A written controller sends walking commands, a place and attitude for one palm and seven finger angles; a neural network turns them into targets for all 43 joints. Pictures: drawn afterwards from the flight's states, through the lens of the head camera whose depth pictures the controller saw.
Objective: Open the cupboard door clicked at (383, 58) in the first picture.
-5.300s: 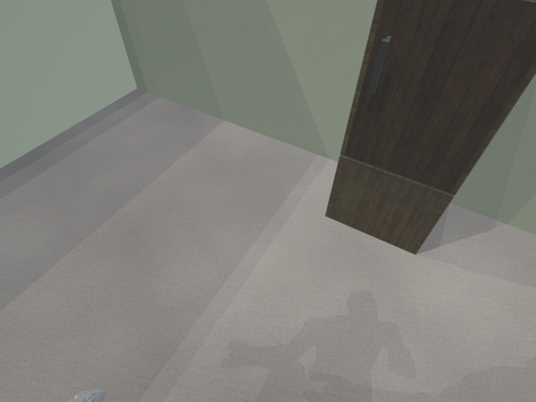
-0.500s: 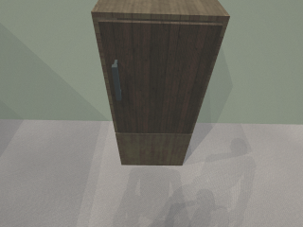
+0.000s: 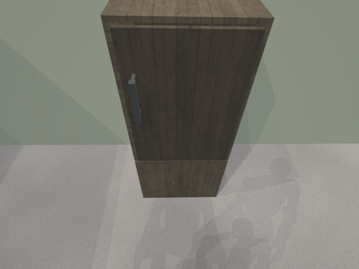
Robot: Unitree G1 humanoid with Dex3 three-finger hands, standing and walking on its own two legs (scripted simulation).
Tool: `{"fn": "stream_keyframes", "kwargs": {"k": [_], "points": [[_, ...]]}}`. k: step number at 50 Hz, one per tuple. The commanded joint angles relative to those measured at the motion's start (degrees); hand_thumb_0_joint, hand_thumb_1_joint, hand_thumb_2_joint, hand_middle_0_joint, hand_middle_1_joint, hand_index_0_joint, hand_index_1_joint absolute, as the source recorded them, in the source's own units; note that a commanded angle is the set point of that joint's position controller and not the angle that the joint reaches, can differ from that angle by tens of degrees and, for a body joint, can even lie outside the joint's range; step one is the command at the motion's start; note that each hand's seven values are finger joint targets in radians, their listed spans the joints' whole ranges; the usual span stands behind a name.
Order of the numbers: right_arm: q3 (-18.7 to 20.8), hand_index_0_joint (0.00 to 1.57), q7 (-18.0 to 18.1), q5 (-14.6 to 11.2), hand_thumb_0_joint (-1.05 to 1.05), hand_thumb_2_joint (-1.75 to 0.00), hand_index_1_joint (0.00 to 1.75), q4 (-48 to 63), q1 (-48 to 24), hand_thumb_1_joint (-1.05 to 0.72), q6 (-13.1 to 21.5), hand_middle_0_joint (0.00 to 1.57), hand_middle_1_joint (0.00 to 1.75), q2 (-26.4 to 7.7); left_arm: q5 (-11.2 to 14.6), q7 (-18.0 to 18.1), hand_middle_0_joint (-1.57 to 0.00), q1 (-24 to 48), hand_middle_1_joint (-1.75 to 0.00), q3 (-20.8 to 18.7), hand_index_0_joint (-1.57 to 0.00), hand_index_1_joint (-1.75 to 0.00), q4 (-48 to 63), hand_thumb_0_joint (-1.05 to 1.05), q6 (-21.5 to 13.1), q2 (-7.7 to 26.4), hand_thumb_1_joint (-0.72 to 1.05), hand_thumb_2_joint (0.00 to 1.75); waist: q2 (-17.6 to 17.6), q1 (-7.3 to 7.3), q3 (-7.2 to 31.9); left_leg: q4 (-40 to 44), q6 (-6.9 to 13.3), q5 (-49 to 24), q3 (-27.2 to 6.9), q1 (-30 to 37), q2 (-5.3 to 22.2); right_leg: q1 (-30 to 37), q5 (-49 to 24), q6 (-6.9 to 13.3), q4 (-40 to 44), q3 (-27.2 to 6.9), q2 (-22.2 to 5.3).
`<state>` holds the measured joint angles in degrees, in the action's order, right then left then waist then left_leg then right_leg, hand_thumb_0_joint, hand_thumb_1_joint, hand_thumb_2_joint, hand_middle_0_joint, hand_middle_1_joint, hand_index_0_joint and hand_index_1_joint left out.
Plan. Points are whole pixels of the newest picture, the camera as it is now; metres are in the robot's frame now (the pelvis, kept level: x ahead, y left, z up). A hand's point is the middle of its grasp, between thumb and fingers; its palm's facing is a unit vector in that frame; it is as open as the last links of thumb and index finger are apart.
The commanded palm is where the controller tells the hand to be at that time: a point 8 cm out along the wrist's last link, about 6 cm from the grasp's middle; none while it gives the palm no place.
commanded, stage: come to a stop and stand still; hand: left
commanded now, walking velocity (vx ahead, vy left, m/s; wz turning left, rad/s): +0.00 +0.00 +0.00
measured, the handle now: (136, 99) +0.59 +0.18 +0.03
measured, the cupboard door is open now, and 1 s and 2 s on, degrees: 0 0 0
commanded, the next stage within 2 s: look again from close up in 0.38 s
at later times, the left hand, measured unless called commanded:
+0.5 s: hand out of the picture +0.06 +0.20 -0.17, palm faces +0.03 -0.97 -0.24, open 7.4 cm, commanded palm none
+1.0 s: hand out of the picture +0.01 +0.18 -0.17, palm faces +0.04 -0.97 -0.22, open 7.4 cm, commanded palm none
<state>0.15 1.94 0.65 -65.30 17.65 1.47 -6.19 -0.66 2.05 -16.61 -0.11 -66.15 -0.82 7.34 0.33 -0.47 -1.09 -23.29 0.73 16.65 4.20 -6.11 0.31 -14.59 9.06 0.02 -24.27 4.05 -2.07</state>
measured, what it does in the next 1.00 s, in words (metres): stands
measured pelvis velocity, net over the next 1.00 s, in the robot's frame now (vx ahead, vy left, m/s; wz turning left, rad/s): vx -0.01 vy -0.01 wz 0.02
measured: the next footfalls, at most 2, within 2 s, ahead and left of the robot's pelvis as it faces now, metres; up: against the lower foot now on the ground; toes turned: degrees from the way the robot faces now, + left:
right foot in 1.82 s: +0.20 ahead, -0.18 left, +0.00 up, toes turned -3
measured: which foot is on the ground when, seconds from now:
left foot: down 0.00-1.00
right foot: down 0.00-1.00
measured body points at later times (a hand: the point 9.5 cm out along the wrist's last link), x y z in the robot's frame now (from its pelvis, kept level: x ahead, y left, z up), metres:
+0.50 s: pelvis +0.02 +0.00 +0.00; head +0.03 +0.00 +0.45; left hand +0.06 +0.25 -0.15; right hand +0.05 -0.26 -0.15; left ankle -0.04 +0.11 -0.74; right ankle +0.04 -0.12 -0.74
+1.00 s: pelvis -0.01 -0.01 +0.00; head -0.02 -0.02 +0.45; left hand +0.01 +0.23 -0.15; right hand +0.00 -0.24 -0.16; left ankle -0.04 +0.11 -0.74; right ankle +0.04 -0.12 -0.74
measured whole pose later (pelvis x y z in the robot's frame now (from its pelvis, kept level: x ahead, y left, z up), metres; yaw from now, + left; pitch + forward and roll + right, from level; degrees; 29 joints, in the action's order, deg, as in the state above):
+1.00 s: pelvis -0.01 -0.01 +0.00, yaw +1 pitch -3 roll +1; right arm -0.1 0.9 1.1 -61.4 17.5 1.1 -10.8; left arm -0.4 0.9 -14.5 0.4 -62.4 -0.4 10.5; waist -0.4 0.1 -1.6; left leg -25.2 0.4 16.4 2.9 -6.3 -0.2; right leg -14.6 9.8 0.6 -26.9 5.2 -2.9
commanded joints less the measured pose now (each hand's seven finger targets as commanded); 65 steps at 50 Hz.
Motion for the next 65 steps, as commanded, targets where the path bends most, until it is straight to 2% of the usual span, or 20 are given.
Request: {"fn": "stream_keyframes", "kwargs": {"k": [1, 16, 23, 24, 25, 26, 27, 28, 30, 32, 34, 38, 46, 48, 52, 53, 56, 58, 62, 65], "points": [[1.02, 0.2, 0.59, -0.14, 0.0, -0.9, 0.3, 0.92, 4.15, -0.9, 0.54, 0.2, 0.3, -6.88, -0.14, 0.24, -0.2, -3.04, -0.3, -1.11, -0.2, -0.3, 1.57, 0.0, -0.61, 5.57, 0.9, 0.9, -0.71, 0.07, -3.02, 6.36, 0.87, -9.31, -5.19, -5.64, 7.08, 5.11, -7.47, 1.18, 2.95, -4.87, -4.73], [1.6, 0.2, 0.41, -0.02, 0.0, -0.9, 0.3, 1.56, -0.64, -0.9, 0.76, 0.2, 0.3, -12.19, -0.02, -0.17, -0.2, 2.96, -0.3, -1.97, -0.2, -0.3, 3.0, 0.0, -1.1, 11.36, 0.9, 0.9, -0.75, 0.22, -0.06, 6.56, 0.52, -15.05, -5.15, -1.93, 7.5, 8.76, -13.48, 1.93, 3.18, -4.92, -5.64], [1.8, 0.2, 0.12, 0.14, 0.0, -0.9, 0.3, 2.25, -4.0, -0.9, 0.67, 0.2, 0.3, -15.19, 0.0, -0.54, -0.2, 6.16, -0.3, -2.34, -0.2, -0.3, 3.53, 0.0, -1.18, 14.21, 0.9, 0.9, -1.19, 0.17, -0.12, 7.68, 0.38, -13.04, -5.66, -1.85, 7.57, 9.33, -12.05, 2.0, 4.49, -5.24, -5.89], [1.38, 0.2, -0.51, -0.49, 0.0, -0.9, 0.3, 5.62, -5.11, -0.9, 1.34, 0.2, 0.3, -12.04, -0.02, 2.16, -0.2, -2.0, -0.3, -1.24, -0.2, -0.3, 1.71, 0.0, -1.7, 10.15, 0.9, 0.9, -2.07, -0.83, 3.35, -3.5, -0.67, -20.25, -2.05, -3.28, 8.38, 9.44, -32.11, 1.47, -2.16, -6.8, -7.95], [1.02, 0.2, -0.59, -0.4, 0.0, -0.9, 0.3, 7.39, -4.08, -0.9, 0.91, 0.2, 0.3, -12.23, -0.04, 1.61, -0.2, -0.21, -0.3, -1.17, -0.2, -0.3, 2.51, 0.0, -2.25, 13.33, 0.9, 0.9, -4.33, 0.77, 2.99, -3.4, -1.07, -19.15, -2.1, -5.56, 5.55, 11.61, -37.51, 2.67, -3.92, -5.12, -9.7], [1.33, 0.2, -0.58, 0.04, 0.0, -0.9, 0.3, 7.2, 0.02, -0.9, 1.14, 0.2, 0.3, -11.2, -0.09, 1.23, -0.2, 0.18, -0.3, -1.38, -0.2, -0.3, 4.26, 0.0, -2.34, 13.55, 0.9, 0.9, -4.38, 1.58, 9.03, -1.59, -1.06, -19.63, -4.0, -3.5, 5.22, 13.15, -38.18, 3.66, -7.45, -6.61, -9.16], [1.72, 0.2, -0.16, 0.16, 0.0, -0.9, 0.3, 7.4, 1.29, -0.9, 0.98, 0.2, 0.3, -12.52, -0.01, 0.87, -0.2, 1.84, -0.3, -1.25, -0.2, -0.3, 5.28, 0.0, -2.05, 13.07, 0.9, 0.9, -4.39, 1.91, 11.62, -2.35, -0.76, -26.38, -4.55, -1.88, 6.15, 13.74, -34.84, 3.55, -8.41, -4.67, -8.13], [1.78, 0.2, 0.1, 0.04, 0.0, -0.9, 0.3, 8.1, 0.42, -0.9, 0.61, 0.2, 0.3, -12.97, 0.04, 0.6, -0.2, 2.84, -0.3, -1.21, -0.2, -0.3, 5.98, 0.0, -1.52, 12.59, 0.9, 0.9, -2.85, 1.55, 10.13, -2.4, -0.54, -29.23, -4.78, -1.36, 6.94, 11.65, -28.02, 3.15, -7.97, -3.36, -6.86], [1.65, 0.2, 0.23, 0.27, 0.0, -0.9, 0.3, 9.25, -0.83, -0.9, 0.18, 0.2, 0.3, -13.09, -0.09, 0.23, -0.2, 4.45, -0.3, -0.9, -0.2, -0.3, 6.58, 0.0, -0.57, 11.62, 0.9, 0.9, -1.01, 1.19, 4.08, -0.89, 0.08, -26.99, -5.59, -3.17, 7.48, 7.31, -16.84, 2.71, -6.21, -2.51, -5.35], [1.58, 0.2, 0.15, 0.34, 0.0, -0.9, 0.3, 10.02, -3.0, -0.9, -0.15, 0.2, 0.3, -13.82, -0.07, -0.17, -0.2, 5.12, -0.3, -0.89, -0.2, -0.3, 7.02, 0.0, 0.08, 11.54, 0.9, 0.9, -1.37, 0.63, -1.44, 1.56, 0.59, -17.58, -6.12, -6.34, 7.15, 4.66, -7.38, 2.24, -3.63, -3.02, -4.82], [1.55, 0.2, -0.18, 0.34, 0.0, -0.9, 0.3, 10.44, -3.49, -0.9, -0.24, 0.2, 0.3, -13.8, -0.09, -0.46, -0.2, 5.32, -0.3, -0.92, -0.2, -0.3, 7.44, 0.0, 0.2, 12.12, 0.9, 0.9, 0.79, 0.61, -4.51, 3.46, 0.95, -6.23, -6.8, -8.84, 6.22, 3.21, -0.19, 2.19, -0.46, -4.81, -4.78], [1.38, 0.2, -0.57, 0.52, 0.0, -0.9, 0.3, 9.79, -1.58, -0.9, -0.13, 0.2, 0.3, -13.23, -0.07, -0.72, -0.2, 4.75, -0.3, -1.23, -0.2, -0.3, 8.05, 0.0, 0.06, 12.56, 0.9, 0.9, 2.1, 0.96, -5.07, 4.69, 1.09, 1.66, -6.45, -9.55, 4.75, 1.73, 8.22, 2.21, 2.91, -6.81, -5.0], [1.09, 0.2, -0.46, 0.3, 0.0, -0.9, 0.3, 7.47, 0.71, -0.9, 0.73, 0.2, 0.3, -11.73, 0.0, -0.61, -0.2, 2.64, -0.3, -1.47, -0.2, -0.3, 7.44, 0.0, -0.6, 11.47, 0.9, 0.9, -0.66, 0.64, -1.42, 5.09, 1.2, -2.56, -6.5, -8.45, 5.4, 5.17, 1.89, 2.31, 2.37, -6.02, -5.18], [0.97, 0.2, -0.4, 0.23, 0.0, -0.9, 0.3, 6.7, 1.28, -0.9, 0.78, 0.2, 0.3, -11.29, 0.08, -0.58, -0.2, 2.14, -0.3, -1.39, -0.2, -0.3, 6.8, 0.0, -0.74, 11.19, 0.9, 0.9, 0.96, 0.53, -1.46, 4.93, 1.04, -3.48, -6.34, -8.6, 5.29, 5.91, 0.69, 2.44, 2.4, -5.87, -5.55], [0.66, 0.2, -0.3, 0.17, 0.0, -0.9, 0.3, 5.12, 2.64, -0.9, 0.56, 0.2, 0.3, -10.12, 0.1, -0.51, -0.2, 1.11, -0.3, -1.21, -0.2, -0.3, 5.6, 0.0, -0.57, 10.21, 0.9, 0.9, -0.2, 0.5, -3.31, 5.42, 0.84, -1.9, -6.08, -9.55, 5.22, 5.28, 2.48, 2.4, 3.24, -5.81, -5.55], [0.17, 0.2, -0.34, 0.35, 0.0, -0.9, 0.3, 4.26, 3.67, -0.9, 0.28, 0.2, 0.3, -8.01, 0.16, -0.48, -0.2, -0.24, -0.3, -0.84, -0.2, -0.3, 4.79, 0.0, -0.31, 8.17, 0.9, 0.9, 0.65, 0.51, -2.91, 5.34, 0.58, 0.72, -5.72, -9.56, 5.07, 5.28, 5.68, 2.1, 3.58, -5.73, -5.44], [0.38, 0.2, -0.36, 0.8, 0.0, -0.9, 0.3, 3.4, 5.8, -0.9, -0.55, 0.2, 0.3, -7.86, -0.3, -0.63, -0.2, -1.72, -0.3, -1.12, -0.2, -0.3, 4.5, 0.0, 0.46, 7.6, 0.9, 0.9, 1.03, 0.5, -5.74, 5.32, 1.31, 11.53, -6.11, -12.1, 4.91, 2.09, 17.42, 2.23, 3.05, -5.8, -4.26], [0.63, 0.2, -0.36, 1.08, 0.0, -0.9, 0.3, 3.58, 6.0, -0.9, -0.79, 0.2, 0.3, -8.18, -0.5, -0.88, -0.2, -2.66, -0.3, -1.47, -0.2, -0.3, 4.78, 0.0, 0.75, 7.16, 0.9, 0.9, -1.1, 0.4, -7.54, 6.26, 1.92, 16.76, -7.18, -14.1, 5.52, -0.13, 20.58, 2.41, 1.72, -5.4, -3.32], [1.24, 0.2, -0.2, 1.0, 0.0, -0.9, 0.3, 4.08, 6.6, -0.9, -0.32, 0.2, 0.3, -8.41, -0.74, -1.42, -0.2, -4.61, -0.3, -1.86, -0.2, -0.3, 5.41, 0.0, 0.3, 5.32, 0.9, 0.9, -3.08, 0.13, -8.37, 7.68, 3.57, 17.45, -9.87, -15.03, 8.38, -0.42, 15.84, 2.82, -3.53, -3.17, -1.26], [1.19, 0.2, -0.09, 0.73, 0.0, -0.9, 0.3, 4.27, 6.69, -0.9, 0.33, 0.2, 0.3, -6.97, -0.73, -1.57, -0.2, -7.32, -0.3, -2.05, -0.2, -0.3, 4.8, 0.0, -0.53, 4.98, 0.9, 0.9, -2.22, -0.53, -7.34, 3.63, 3.68, 12.6, -8.35, -15.66, 6.98, 1.99, 14.49, 3.59, -2.44, -4.95, -2.68]]}}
